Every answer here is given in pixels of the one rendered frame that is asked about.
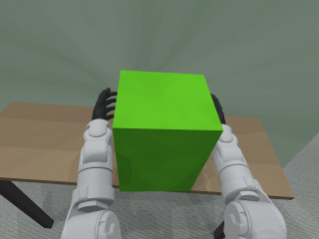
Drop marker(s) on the right robot upper arm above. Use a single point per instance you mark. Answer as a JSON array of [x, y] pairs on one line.
[[246, 219]]

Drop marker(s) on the carton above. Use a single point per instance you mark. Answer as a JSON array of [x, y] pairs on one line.
[[165, 127]]

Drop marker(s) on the right robot hand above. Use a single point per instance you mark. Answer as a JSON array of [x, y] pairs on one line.
[[218, 109]]

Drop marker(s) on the left robot hand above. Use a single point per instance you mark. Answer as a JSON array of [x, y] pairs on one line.
[[100, 110]]

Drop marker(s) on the robot left forearm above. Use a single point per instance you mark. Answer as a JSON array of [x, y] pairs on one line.
[[95, 191]]

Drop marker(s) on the table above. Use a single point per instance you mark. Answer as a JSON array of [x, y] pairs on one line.
[[42, 143]]

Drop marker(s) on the robot right forearm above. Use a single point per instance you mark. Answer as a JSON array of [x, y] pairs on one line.
[[237, 182]]

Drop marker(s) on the left robot upper arm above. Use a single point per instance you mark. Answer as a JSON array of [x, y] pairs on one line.
[[102, 224]]

